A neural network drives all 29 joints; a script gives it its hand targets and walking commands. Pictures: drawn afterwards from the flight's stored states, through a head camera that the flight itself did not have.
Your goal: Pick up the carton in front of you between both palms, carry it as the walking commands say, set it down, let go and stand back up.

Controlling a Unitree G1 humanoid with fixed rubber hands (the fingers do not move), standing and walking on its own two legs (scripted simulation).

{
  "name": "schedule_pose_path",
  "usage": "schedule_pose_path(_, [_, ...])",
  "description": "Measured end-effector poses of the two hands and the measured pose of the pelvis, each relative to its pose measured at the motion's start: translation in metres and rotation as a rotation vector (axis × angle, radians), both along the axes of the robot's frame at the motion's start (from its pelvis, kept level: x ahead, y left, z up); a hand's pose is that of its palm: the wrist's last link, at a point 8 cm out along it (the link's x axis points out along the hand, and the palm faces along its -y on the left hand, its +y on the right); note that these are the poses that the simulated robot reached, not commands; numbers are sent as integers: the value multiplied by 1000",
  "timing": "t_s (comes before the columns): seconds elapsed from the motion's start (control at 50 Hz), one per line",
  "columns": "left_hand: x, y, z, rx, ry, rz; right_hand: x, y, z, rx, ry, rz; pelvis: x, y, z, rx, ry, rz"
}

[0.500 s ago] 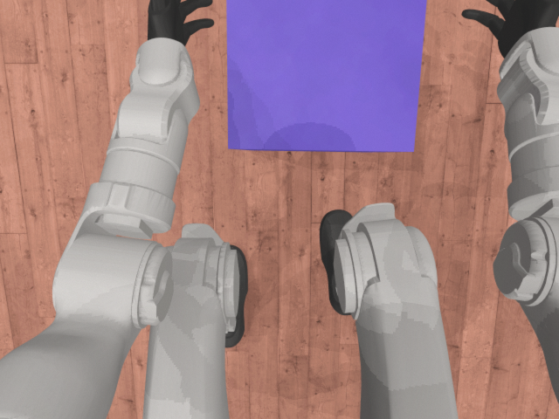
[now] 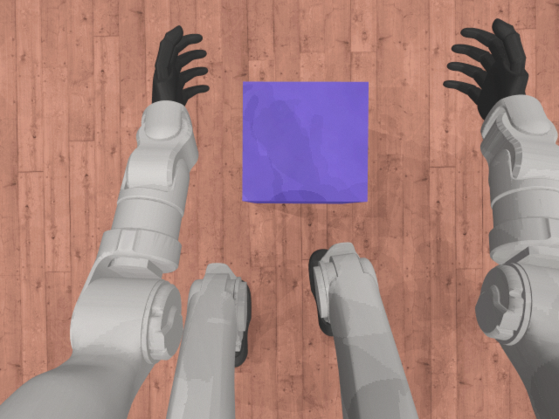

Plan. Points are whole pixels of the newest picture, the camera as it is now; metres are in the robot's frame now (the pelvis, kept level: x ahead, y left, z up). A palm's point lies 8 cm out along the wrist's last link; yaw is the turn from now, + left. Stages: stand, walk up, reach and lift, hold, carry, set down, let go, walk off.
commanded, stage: set down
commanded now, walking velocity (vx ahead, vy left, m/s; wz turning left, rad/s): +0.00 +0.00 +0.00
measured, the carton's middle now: (301, 153) +0.47 -0.09 -0.39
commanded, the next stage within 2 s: let go in 0.34 s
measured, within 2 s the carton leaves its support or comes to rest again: neither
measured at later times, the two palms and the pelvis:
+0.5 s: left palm (105, 66) +0.50 +0.09 +0.03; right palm out of the picture +0.45 -0.32 +0.03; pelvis +0.03 -0.01 +0.14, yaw -2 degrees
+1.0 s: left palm out of the picture +0.35 +0.18 +0.15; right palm out of the picture +0.30 -0.27 +0.15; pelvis +0.10 -0.01 +0.24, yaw -4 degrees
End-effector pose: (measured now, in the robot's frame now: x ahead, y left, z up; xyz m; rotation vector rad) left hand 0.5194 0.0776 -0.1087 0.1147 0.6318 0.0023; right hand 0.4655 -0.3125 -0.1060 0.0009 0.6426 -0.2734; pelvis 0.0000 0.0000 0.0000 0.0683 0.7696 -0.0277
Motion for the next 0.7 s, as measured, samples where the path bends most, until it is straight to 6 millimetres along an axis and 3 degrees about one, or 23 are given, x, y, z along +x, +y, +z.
schedule_pose_path(0.28, [-1, 1, 92, 6, 3, -5, 0, -4, 90, 11, -3, 19, 16, -4, 82, -1, -12, -17])
schedule_pose_path(0.44, [-7, 4, 129, 28, 20, -10, -4, -4, 128, -7, 18, 41, 27, -9, 122, -6, -33, -20])
schedule_pose_path(0.52, [-23, 11, 143, 72, 47, -17, -18, -2, 141, -41, 64, 84, 35, -13, 142, -9, -58, -22])
schedule_pose_path(0.7, [-83, 40, 183, 111, 119, -21, -76, 1, 182, -72, 146, 135, 63, -20, 189, -29, -179, -28])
